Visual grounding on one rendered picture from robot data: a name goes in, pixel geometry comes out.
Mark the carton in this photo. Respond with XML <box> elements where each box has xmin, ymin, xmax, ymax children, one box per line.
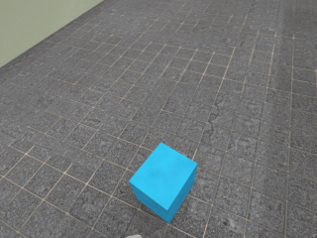
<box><xmin>129</xmin><ymin>142</ymin><xmax>198</xmax><ymax>224</ymax></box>

